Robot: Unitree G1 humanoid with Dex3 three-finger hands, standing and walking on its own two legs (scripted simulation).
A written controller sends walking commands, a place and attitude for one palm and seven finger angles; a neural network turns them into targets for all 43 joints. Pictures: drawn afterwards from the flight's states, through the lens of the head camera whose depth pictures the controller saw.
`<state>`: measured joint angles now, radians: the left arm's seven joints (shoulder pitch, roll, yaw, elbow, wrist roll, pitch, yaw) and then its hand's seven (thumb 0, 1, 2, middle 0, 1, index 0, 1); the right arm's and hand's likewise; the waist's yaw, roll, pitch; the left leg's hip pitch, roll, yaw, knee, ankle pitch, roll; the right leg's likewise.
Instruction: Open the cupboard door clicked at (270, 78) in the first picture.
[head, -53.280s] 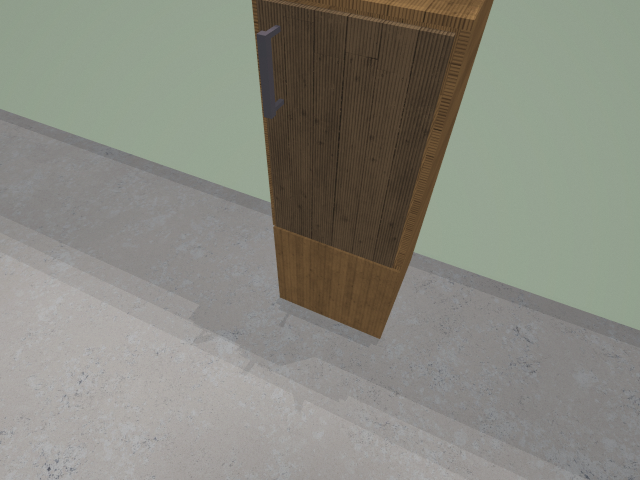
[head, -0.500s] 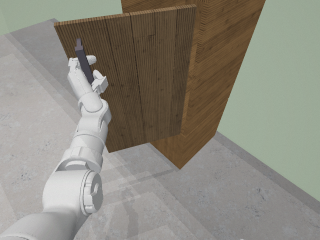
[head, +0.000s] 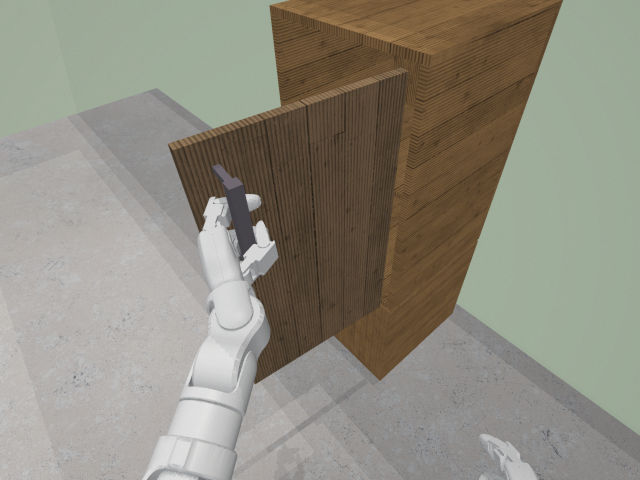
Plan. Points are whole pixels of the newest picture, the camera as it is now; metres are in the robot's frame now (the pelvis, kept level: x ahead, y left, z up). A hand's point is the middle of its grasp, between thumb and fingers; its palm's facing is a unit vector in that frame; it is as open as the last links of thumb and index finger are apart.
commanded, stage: pull the door open along its arc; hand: left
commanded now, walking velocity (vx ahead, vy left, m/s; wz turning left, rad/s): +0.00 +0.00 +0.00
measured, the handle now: (238, 225) +0.40 +0.13 +0.13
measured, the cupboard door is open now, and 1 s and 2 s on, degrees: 83 91 95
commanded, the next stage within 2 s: open thumb and fingers to let go in 0.18 s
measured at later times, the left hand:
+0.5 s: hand (283, 261) +0.33 +0.06 +0.14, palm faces +0.40 -0.91 -0.03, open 6.7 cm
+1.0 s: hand (292, 258) +0.34 +0.05 +0.14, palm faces +0.39 -0.92 -0.02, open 14.6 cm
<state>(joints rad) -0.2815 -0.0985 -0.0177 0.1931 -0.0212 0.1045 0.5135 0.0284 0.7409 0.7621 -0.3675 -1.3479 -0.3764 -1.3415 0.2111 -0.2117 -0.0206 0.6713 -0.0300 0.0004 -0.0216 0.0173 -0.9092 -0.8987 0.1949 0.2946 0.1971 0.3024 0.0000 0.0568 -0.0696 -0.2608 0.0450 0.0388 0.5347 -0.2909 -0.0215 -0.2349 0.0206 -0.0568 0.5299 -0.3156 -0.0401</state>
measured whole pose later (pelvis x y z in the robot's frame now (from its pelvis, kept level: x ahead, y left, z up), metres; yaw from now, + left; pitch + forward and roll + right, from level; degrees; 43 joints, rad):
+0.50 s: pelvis +0.00 +0.00 +0.00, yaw +3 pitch -2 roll +0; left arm -0.24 -0.15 -0.21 0.05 0.02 0.27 0.64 0.03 0.55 0.73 -0.38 -1.32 -0.37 -1.32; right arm 0.12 -0.15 0.02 0.68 -0.04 0.11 0.01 0.01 -0.91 -0.90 0.20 0.29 0.20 0.30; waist 0.03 0.06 -0.02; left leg -0.23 0.03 -0.01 0.55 -0.29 -0.03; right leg -0.18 0.01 -0.10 0.54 -0.33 -0.05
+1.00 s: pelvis -0.02 +0.00 +0.00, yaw +2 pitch -2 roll +0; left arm -0.36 -0.18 -0.18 0.23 0.04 0.21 0.67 0.00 -0.47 0.31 -0.25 -0.89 -0.25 -0.90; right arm 0.13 -0.16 0.00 0.70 -0.04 0.07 -0.01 0.02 -0.91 -0.90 0.19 0.29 0.20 0.30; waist 0.02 0.05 -0.02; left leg -0.24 0.03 0.00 0.54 -0.27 -0.02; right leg -0.19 0.01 -0.09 0.52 -0.29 -0.04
